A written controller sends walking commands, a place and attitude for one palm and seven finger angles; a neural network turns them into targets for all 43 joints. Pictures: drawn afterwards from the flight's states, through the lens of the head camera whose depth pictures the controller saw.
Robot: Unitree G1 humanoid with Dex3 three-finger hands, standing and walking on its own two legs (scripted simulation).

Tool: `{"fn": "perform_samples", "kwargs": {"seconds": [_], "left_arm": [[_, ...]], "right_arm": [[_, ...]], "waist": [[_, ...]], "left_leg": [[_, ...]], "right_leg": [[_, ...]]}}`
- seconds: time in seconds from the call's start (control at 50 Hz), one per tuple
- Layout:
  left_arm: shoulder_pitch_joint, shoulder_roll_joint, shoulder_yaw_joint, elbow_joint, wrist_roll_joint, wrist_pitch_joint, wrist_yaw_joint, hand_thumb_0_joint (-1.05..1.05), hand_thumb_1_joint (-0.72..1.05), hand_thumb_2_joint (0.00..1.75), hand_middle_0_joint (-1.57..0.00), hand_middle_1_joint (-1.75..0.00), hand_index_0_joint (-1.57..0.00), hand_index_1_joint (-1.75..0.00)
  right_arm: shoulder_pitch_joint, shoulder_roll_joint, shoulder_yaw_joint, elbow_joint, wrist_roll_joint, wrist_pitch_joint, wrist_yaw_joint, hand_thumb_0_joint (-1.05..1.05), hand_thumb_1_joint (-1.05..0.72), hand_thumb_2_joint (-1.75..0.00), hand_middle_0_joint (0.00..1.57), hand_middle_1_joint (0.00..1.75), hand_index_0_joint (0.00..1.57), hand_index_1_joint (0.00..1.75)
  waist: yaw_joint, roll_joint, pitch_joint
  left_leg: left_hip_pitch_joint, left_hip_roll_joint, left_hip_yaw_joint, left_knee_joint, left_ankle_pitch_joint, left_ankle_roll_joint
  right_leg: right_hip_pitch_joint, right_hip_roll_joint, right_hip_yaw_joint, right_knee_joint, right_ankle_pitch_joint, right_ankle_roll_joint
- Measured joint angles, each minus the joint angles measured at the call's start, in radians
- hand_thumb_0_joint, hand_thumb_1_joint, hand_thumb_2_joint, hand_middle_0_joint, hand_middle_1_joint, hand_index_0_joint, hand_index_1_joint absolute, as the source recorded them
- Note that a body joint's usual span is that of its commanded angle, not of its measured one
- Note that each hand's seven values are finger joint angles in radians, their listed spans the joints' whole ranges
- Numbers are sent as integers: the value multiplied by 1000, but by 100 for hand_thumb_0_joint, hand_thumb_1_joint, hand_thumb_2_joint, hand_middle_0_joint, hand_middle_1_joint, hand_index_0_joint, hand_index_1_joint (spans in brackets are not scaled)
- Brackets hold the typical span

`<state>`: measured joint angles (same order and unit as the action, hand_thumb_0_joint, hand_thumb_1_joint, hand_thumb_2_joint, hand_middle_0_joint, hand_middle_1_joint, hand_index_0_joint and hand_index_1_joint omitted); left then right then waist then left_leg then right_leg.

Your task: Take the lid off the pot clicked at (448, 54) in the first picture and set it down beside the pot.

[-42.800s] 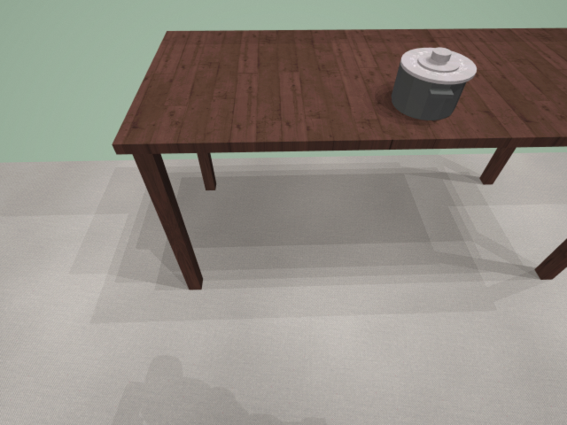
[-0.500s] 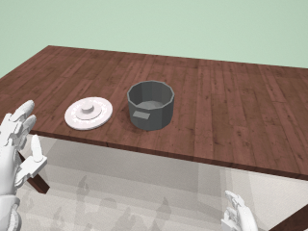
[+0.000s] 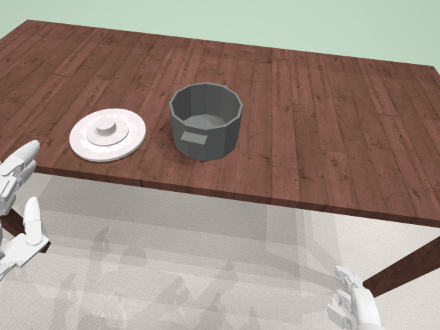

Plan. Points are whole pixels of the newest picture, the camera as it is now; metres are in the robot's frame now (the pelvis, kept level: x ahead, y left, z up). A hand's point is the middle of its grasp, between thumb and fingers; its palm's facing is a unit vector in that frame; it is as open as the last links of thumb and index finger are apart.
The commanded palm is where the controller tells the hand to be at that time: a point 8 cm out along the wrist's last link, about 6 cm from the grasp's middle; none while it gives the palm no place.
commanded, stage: step back with the hand held close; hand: left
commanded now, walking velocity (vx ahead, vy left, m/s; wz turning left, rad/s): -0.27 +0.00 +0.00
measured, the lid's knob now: (106, 125) +0.54 +0.31 +0.02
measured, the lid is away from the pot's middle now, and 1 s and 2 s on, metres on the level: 0.24 0.24 0.24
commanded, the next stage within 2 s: stop stepping back and stand still in 1.38 s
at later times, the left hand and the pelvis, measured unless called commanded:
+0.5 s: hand (13, 282) +0.14 +0.23 +0.17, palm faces +0.35 -0.80 -0.48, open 7.4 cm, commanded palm +0.07 +0.28 +0.20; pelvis -0.05 +0.00 -0.01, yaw +1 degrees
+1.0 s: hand (14, 317) +0.11 +0.21 +0.18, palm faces +0.26 -0.85 -0.46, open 7.4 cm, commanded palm +0.04 +0.27 +0.20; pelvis -0.10 -0.01 +0.00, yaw -1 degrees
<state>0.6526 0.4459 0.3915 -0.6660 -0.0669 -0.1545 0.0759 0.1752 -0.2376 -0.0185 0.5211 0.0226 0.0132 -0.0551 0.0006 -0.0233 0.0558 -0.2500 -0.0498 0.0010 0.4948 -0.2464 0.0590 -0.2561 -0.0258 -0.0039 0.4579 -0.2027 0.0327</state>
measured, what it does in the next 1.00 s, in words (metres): steps on the spot: right foot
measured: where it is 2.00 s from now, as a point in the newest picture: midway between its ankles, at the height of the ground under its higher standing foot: outside the picture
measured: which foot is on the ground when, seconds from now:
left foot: down 0.00-1.00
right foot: down 0.00-0.70, up 0.72-0.82, down 0.84-1.00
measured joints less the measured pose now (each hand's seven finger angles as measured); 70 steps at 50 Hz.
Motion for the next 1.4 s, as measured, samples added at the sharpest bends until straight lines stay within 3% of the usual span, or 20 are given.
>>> {"fn": "perform_samples", "kwargs": {"seconds": [0.12,0.3,0.46,0.7,0.78,0.84,0.9,0.98,1.14,1.24,1.3,1.34,1.4], "left_arm": [[-23,-17,22,-11,7,-21,13,2,89,90,-21,-30,-21,-31],[-46,-58,-3,-2,25,-59,35,2,89,90,-21,-30,-21,-31],[-51,-34,30,1,44,-78,37,2,89,90,-21,-30,-21,-31],[-51,-32,2,-25,42,-120,43,2,89,90,-21,-30,-21,-31],[-62,-22,26,-6,59,-121,38,2,89,90,-21,-30,-21,-31],[-53,-20,47,-6,56,-119,34,2,89,90,-21,-30,-21,-31],[-53,-22,59,-22,44,-132,28,2,89,90,-21,-30,-21,-31],[-96,-20,8,-24,35,-132,5,2,89,90,-21,-30,-21,-31],[-47,47,13,-26,16,-133,-18,2,89,90,-21,-30,-21,-31],[-48,28,1,-5,17,-147,7,2,89,90,-21,-30,-21,-31],[-75,-5,-10,5,21,-147,26,1,89,90,-21,-30,-21,-31],[-98,-26,-7,12,22,-149,34,1,89,90,-21,-30,-21,-31],[-117,-26,18,16,23,-125,33,2,89,90,-21,-30,-21,-31]], "right_arm": [[17,13,3,-8,0,-21,1,2,-90,-90,20,30,20,30],[56,24,12,13,-9,-55,-1,2,-90,-90,20,30,20,30],[73,33,10,22,-14,-91,-5,2,-90,-90,20,30,20,30],[44,22,-21,42,-23,-67,8,2,-90,-90,20,30,20,30],[56,34,-24,39,-26,-91,-1,2,-90,-90,20,30,20,30],[71,48,-20,44,-30,-112,9,2,-90,-90,20,30,20,30],[41,56,-4,57,-37,-127,20,2,-90,-90,20,30,20,30],[-28,58,6,76,-30,-91,24,2,-90,-90,20,30,20,30],[-28,41,-9,5,-15,-49,23,2,-90,-90,21,30,20,30],[36,8,-35,19,-19,-51,15,1,-90,-90,20,30,20,30],[68,-5,-43,46,-19,-43,8,1,-90,-90,20,30,20,30],[70,-4,-37,58,-23,-51,4,1,-90,-90,20,30,20,30],[57,27,-29,65,-40,-83,11,2,-90,-90,20,30,20,30]], "waist": [[-1,5,-11],[-8,23,-34],[-21,8,-23],[-32,3,-28],[-40,9,-36],[-31,13,-74],[-1,-6,-74],[5,3,-20],[-35,22,-41],[-36,29,-85],[-37,24,-95],[-30,21,-80],[-24,26,-51]], "left_leg": [[-52,1,-2,71,-12,2],[-132,24,-23,149,-19,-3],[-146,13,-22,155,-4,0],[-190,29,-31,159,31,-4],[-193,33,-44,134,43,3],[-217,39,-52,107,64,-3],[-248,49,-23,89,85,-13],[-222,71,-19,16,150,-24],[-214,81,-22,19,185,-20],[-257,56,-47,149,-4,-43],[-260,45,-48,158,21,-25],[-263,49,-34,130,102,7],[-257,72,-10,45,214,37]], "right_leg": [[-48,1,-3,65,-10,-1],[-88,23,-29,70,15,-9],[-102,38,14,113,-9,-3],[-121,51,1,72,37,-11],[-114,93,32,215,-32,-18],[-22,121,38,206,-90,-26],[53,114,60,29,-147,-42],[57,129,57,-17,-74,-31],[57,138,49,5,-70,-39],[48,123,25,25,-68,-30],[30,109,11,49,-72,-11],[1,108,12,89,-116,-21],[-84,154,50,363,-240,-41]]}}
